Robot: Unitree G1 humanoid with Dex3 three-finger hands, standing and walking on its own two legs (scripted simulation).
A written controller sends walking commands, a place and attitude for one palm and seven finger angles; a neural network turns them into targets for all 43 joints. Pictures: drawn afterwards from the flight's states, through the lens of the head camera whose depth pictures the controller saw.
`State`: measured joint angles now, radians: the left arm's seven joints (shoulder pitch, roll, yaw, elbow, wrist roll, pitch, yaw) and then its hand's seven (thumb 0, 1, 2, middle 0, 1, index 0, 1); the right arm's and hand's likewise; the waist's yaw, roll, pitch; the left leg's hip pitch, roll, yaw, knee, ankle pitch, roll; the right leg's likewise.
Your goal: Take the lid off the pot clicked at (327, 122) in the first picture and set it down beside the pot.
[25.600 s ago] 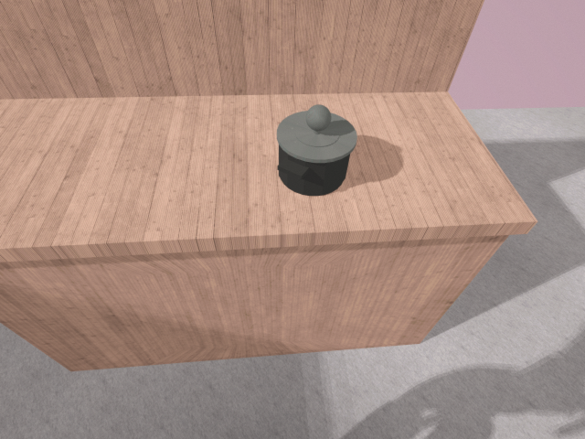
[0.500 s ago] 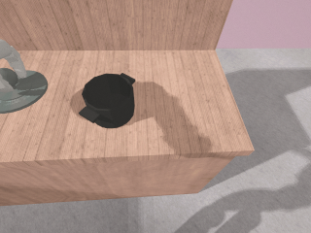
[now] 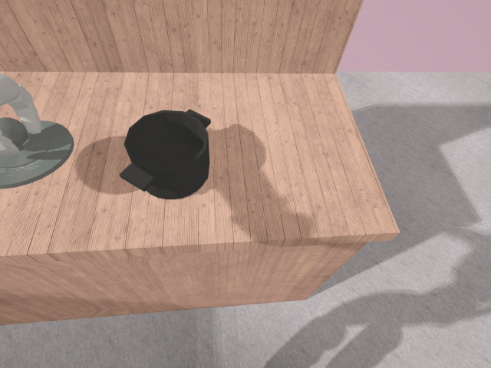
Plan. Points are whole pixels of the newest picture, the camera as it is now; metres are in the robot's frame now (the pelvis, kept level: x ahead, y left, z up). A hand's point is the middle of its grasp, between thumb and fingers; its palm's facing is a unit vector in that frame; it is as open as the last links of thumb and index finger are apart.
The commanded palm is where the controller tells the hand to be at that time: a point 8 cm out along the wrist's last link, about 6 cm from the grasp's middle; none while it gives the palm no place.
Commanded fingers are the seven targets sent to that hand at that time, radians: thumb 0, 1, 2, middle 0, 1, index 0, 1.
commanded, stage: lower the lid onto the table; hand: left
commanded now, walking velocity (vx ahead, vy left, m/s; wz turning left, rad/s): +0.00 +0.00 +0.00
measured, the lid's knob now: (8, 133) +0.47 +0.35 +0.09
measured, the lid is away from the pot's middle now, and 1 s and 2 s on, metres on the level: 0.24 0.24 0.24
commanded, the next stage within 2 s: open the fingers wide in 1.12 s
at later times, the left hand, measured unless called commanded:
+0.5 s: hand (9, 146) +0.45 +0.35 +0.08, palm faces -0.48 -0.13 -0.87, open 7.3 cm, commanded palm +0.50 +0.35 +0.15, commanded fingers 0.00 0.69 0.90 -0.85 -1.05 -0.90 -1.05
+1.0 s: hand (24, 151) +0.47 +0.35 +0.05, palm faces -0.50 -0.14 -0.86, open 7.3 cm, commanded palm +0.52 +0.34 +0.12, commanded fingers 0.00 0.69 0.90 -0.85 -1.05 -0.90 -1.05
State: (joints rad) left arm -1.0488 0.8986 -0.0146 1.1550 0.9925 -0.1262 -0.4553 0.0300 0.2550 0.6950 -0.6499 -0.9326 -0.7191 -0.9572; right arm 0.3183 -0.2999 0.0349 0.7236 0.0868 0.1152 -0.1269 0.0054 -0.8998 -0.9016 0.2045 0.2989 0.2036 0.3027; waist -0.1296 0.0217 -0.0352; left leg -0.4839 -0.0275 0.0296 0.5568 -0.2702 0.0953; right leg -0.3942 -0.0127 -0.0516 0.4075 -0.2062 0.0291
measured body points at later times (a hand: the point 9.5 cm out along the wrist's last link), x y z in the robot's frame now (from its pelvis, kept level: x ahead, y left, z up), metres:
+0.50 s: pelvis +0.00 +0.02 -0.01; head +0.09 +0.05 +0.43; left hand +0.47 +0.36 +0.13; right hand +0.00 -0.27 -0.11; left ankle -0.01 +0.05 -0.73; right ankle -0.01 -0.16 -0.73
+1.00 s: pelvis +0.00 +0.03 -0.01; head +0.10 +0.06 +0.43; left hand +0.49 +0.35 +0.10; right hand -0.02 -0.26 -0.11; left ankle -0.01 +0.05 -0.73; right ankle -0.01 -0.16 -0.73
